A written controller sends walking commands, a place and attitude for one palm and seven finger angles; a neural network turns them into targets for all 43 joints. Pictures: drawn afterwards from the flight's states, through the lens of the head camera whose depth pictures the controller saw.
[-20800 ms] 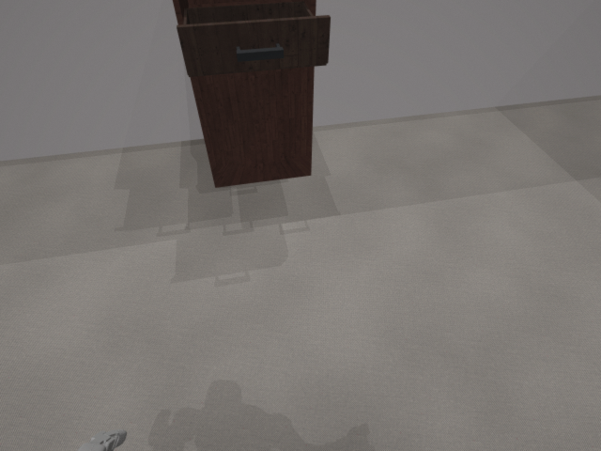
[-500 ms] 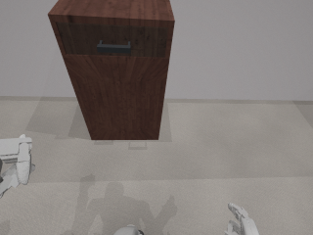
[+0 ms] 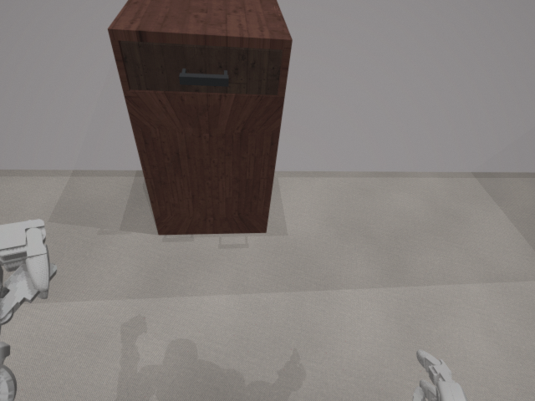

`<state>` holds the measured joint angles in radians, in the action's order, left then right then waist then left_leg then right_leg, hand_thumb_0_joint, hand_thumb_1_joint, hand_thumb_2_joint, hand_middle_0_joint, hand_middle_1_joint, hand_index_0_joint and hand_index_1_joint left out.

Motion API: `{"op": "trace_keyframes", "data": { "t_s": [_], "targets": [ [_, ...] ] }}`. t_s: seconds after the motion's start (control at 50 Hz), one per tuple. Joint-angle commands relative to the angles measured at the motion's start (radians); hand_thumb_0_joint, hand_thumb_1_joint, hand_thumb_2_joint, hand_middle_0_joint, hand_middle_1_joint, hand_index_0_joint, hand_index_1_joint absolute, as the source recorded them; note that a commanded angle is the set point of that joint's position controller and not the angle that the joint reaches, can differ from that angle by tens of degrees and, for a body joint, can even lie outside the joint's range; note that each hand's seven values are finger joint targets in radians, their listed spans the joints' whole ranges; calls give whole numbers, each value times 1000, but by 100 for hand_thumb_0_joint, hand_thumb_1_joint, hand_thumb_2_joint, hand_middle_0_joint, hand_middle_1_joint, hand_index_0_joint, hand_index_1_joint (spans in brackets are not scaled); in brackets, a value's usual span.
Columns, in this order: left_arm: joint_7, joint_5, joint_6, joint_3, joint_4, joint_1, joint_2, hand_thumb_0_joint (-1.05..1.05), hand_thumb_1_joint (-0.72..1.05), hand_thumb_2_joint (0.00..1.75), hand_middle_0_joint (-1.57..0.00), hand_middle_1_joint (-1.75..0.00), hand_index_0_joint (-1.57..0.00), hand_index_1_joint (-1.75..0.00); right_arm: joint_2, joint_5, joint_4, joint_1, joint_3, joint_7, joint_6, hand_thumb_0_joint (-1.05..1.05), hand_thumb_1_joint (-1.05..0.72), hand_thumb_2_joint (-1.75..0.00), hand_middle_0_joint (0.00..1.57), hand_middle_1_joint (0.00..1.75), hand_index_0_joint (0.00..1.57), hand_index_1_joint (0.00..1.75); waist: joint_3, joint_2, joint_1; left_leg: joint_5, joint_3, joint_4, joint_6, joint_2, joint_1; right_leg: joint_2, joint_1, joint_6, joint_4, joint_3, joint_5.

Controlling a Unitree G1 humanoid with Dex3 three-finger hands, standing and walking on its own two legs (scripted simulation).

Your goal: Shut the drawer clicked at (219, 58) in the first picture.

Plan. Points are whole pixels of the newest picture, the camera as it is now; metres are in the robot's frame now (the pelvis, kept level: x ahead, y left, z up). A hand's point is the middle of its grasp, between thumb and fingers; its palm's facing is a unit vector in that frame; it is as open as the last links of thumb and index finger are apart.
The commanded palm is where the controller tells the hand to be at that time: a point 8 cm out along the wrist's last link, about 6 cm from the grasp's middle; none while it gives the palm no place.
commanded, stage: stop stepping back and stand still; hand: left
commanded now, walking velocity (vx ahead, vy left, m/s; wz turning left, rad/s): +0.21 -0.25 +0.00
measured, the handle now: (204, 76) +0.96 +0.22 +0.04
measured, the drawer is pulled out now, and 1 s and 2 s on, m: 0.00 0.00 0.00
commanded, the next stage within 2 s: let the arm hang, fingers relaxed in 1.08 s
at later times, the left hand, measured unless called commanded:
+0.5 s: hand (91, 265) +0.22 +0.21 +0.17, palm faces +0.37 -0.83 -0.42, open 3.3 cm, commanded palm +0.15 +0.26 +0.19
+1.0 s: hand (118, 226) +0.27 +0.20 +0.17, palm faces +0.37 -0.78 -0.50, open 3.3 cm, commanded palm +0.21 +0.24 +0.19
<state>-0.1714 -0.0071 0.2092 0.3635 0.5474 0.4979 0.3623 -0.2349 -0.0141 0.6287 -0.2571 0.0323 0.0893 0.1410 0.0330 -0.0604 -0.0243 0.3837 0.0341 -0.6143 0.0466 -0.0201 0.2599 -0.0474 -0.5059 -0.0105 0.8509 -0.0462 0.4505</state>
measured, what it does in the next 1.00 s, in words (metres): steps on the spot: right foot, then left foot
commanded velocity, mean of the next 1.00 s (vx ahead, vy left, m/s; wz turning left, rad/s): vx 0.04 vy -0.02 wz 0.00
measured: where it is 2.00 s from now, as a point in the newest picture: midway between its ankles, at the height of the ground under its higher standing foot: outside the picture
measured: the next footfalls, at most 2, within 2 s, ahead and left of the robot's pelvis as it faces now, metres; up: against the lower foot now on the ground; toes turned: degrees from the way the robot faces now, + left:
right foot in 0.30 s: +0.08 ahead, -0.13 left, +0.00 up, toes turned -1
left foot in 0.86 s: +0.10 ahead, +0.08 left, +0.00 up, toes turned +4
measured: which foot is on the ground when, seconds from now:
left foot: down 0.00-0.74, up 0.76-0.84, down 0.86-1.00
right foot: up 0.00-0.28, down 0.30-1.00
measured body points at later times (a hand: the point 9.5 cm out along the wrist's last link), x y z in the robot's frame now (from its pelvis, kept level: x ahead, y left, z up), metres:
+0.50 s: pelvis +0.03 -0.02 +0.00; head +0.05 -0.01 +0.45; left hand +0.19 +0.25 +0.19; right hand +0.19 -0.27 -0.09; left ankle +0.05 +0.09 -0.73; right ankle -0.01 -0.13 -0.72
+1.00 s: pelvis +0.09 -0.04 +0.01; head +0.12 -0.04 +0.46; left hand +0.25 +0.24 +0.20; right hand +0.26 -0.27 -0.08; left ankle +0.06 +0.08 -0.72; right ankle +0.04 -0.13 -0.72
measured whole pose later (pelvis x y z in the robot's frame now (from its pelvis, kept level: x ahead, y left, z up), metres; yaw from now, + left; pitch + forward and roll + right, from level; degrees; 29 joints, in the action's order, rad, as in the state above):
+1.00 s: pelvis +0.09 -0.04 +0.01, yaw +2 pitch +0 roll +1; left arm -0.16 -0.03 0.21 0.36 0.59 0.64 0.40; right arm -0.20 0.01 0.61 -0.19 0.01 0.06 0.06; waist -0.07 -0.01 0.01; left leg 0.31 0.03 -0.50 -0.01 -0.01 0.19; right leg 0.01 -0.16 -0.03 0.52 -0.06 0.35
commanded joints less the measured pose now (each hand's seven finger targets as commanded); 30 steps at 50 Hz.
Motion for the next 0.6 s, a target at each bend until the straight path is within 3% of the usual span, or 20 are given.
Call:
{"op": "trace_keyframes", "data": {
  "t_s": [0.0,0.04,0.08,0.12,0.16,0.22,0.24,0.26,0.28,0.3,0.32,0.34,0.38,0.42,0.44,0.46,0.48,0.5,0.54,0.58],
  "targets": [
    [-3,5,111,151,314,25,207,0,90,90,-140,-160,-140,-160,-82,13,-162,88,32,-38,64,0,-90,-90,20,30,20,30,-75,261,-3,137,-548,438,194,-329,1,18,-274,12,503,75,-47],
    [-1,2,99,142,321,104,182,0,90,90,-140,-160,-140,-160,-77,15,-151,114,28,-57,54,0,-90,-90,20,30,20,30,-130,219,4,134,-415,420,175,-294,44,-16,-267,11,418,80,-146],
    [0,-3,98,129,325,132,164,0,90,90,-140,-160,-140,-160,-76,19,-148,109,31,-57,42,0,-90,-90,20,30,20,30,-103,258,15,147,-253,401,126,-233,84,-4,-108,3,194,11,-167],
    [-4,-4,90,135,263,172,163,0,90,90,-140,-160,-140,-160,-79,8,-138,87,28,-45,24,0,-90,-90,20,30,20,30,-82,322,11,184,-188,420,107,-223,162,25,67,-3,37,-34,-127],
    [-7,-5,76,130,220,133,156,0,90,90,-140,-160,-140,-160,-81,1,-141,82,26,-31,9,0,-90,-90,20,30,20,30,-65,320,11,206,-166,417,101,-225,201,52,194,-4,-74,-72,-65],
    [-10,-7,52,112,140,58,150,0,90,90,-140,-160,-140,-160,-80,-1,-129,81,19,-13,-7,0,-90,-90,20,30,20,30,-50,226,11,215,-135,282,69,-185,221,97,382,-8,-317,-116,-4],
    [-12,-4,45,101,142,33,155,0,90,90,-140,-160,-140,-160,-79,1,-122,82,20,-13,-11,0,-90,-90,20,30,20,30,-28,133,10,167,-110,158,53,-146,227,67,443,-22,-418,-50,2],
    [-10,-1,38,90,134,22,155,0,90,90,-140,-160,-140,-160,-74,6,-114,71,24,-14,-16,0,-90,-90,20,30,20,30,-8,-27,4,99,-55,-49,31,-75,259,-39,475,-73,-505,120,-5],
    [-11,-4,26,100,132,30,182,0,90,90,-140,-160,-140,-160,-63,14,-122,88,28,-18,-21,0,-90,-90,20,30,20,30,10,-205,-1,68,-13,-284,-2,15,355,-223,502,-157,-590,445,-87],
    [-7,-19,40,109,172,-10,203,0,90,90,-140,-160,-140,-160,-74,13,-131,120,30,-19,-15,0,-90,-90,20,30,20,30,-19,-206,9,96,-17,-450,-23,26,409,-304,516,-197,-580,493,-378],
    [-13,-18,58,129,209,-29,219,0,90,90,-140,-160,-140,-160,-70,8,-121,115,24,-22,-3,0,-90,-90,20,30,20,30,36,-132,3,87,-36,-483,-36,8,414,-310,561,-216,-521,422,-532],
    [-11,-18,58,106,194,5,179,0,90,90,-140,-160,-140,-160,-73,19,-105,96,33,-29,2,0,-90,-90,20,30,20,30,80,-126,-2,88,-73,-433,-36,-18,329,-287,507,-212,-496,353,-441],
    [-12,-20,65,137,285,60,207,0,90,90,-140,-160,-140,-160,-76,21,-140,158,26,-32,-12,0,-90,-90,20,30,20,30,12,-123,5,38,-46,-237,-31,-49,210,-245,395,-191,-440,238,-535],
    [-20,-27,87,155,335,107,206,0,90,90,-140,-160,-140,-160,-43,21,-150,164,3,-22,-15,0,-90,-90,20,30,20,30,7,-54,2,-105,39,54,-25,-7,46,-159,348,-127,-366,98,-522],
    [-20,-36,91,159,355,116,205,0,90,90,-140,-160,-140,-160,-47,22,-148,154,7,-18,-12,0,-90,-90,20,30,20,30,18,40,-6,-237,39,165,-27,17,-73,-104,302,-79,-287,52,-454],
    [-21,-44,102,171,386,119,205,0,90,90,-140,-160,-140,-160,-78,17,-158,150,21,-17,-8,0,-90,-90,20,30,20,30,31,229,3,-379,-122,232,11,-74,-160,-23,223,-20,-154,5,-331],
    [-23,-37,113,185,385,147,216,0,90,90,-140,-160,-140,-160,-93,11,-169,147,33,-19,-4,0,-90,-90,20,30,20,30,41,385,21,-533,-330,254,78,-231,-239,32,86,16,-51,-18,-56],
    [-19,-33,119,183,377,129,217,0,90,90,-140,-160,-140,-160,-76,10,-167,131,29,-31,3,0,-90,-90,20,30,20,30,37,355,24,-529,-408,292,133,-280,-177,57,98,13,18,40,108],
    [-11,-27,102,203,295,127,224,0,90,90,-140,-160,-140,-160,-68,4,-146,117,19,-34,16,0,-90,-90,20,30,20,30,-39,332,13,-554,-340,293,112,-263,-83,23,137,12,-79,30,61],
    [-9,-25,91,187,267,140,197,0,90,90,-140,-160,-140,-160,-75,23,-147,109,24,-45,17,0,-90,-90,20,30,20,30,-15,306,12,-624,-174,200,63,-200,-118,39,203,12,-267,-7,-54]
  ]
}}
